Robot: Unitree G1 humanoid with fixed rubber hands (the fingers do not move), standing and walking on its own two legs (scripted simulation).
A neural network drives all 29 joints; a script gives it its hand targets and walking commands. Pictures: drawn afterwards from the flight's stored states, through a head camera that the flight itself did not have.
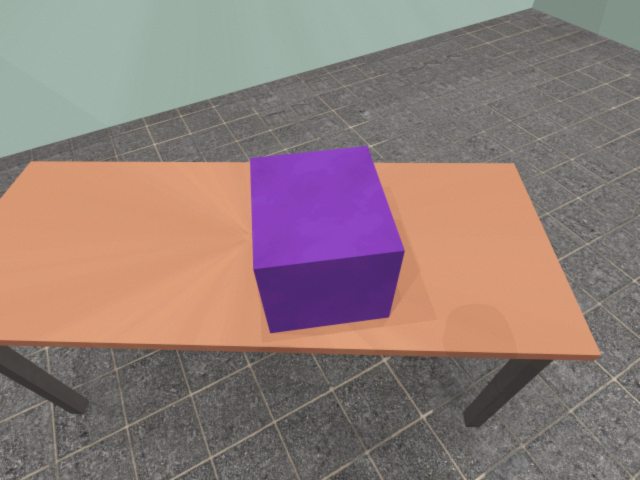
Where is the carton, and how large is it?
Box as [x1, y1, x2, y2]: [250, 146, 404, 332]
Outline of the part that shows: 367,146 250,158 253,269 270,332 387,317 389,315 404,250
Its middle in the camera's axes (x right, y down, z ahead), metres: +0.00 +0.00 +0.72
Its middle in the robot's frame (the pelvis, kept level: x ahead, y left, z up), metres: +0.52 +0.02 -0.08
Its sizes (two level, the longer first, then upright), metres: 0.258 0.224 0.203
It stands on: a table, 0.59 m high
